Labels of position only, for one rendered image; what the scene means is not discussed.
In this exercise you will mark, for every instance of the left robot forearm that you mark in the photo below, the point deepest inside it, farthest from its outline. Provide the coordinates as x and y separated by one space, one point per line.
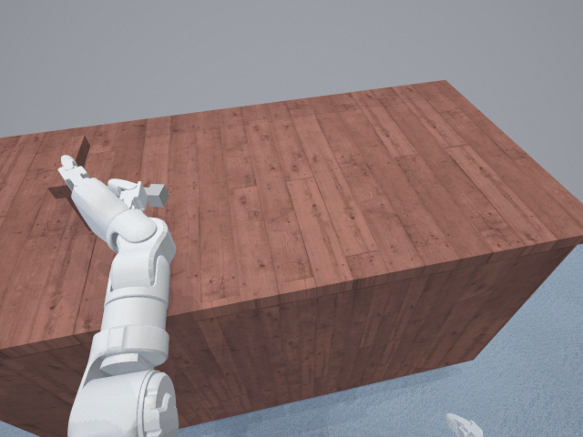
133 333

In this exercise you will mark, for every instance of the left robot upper arm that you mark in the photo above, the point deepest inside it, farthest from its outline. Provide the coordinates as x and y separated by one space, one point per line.
138 404

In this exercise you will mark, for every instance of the left robot hand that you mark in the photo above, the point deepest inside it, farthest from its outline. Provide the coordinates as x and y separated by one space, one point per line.
97 204

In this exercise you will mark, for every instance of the right robot hand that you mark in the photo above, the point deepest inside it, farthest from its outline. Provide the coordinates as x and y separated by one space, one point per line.
462 427

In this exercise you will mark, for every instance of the counter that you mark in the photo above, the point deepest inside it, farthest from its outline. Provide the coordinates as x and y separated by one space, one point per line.
322 244

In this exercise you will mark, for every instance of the tap lever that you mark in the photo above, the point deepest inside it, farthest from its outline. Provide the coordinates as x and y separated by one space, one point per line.
157 195

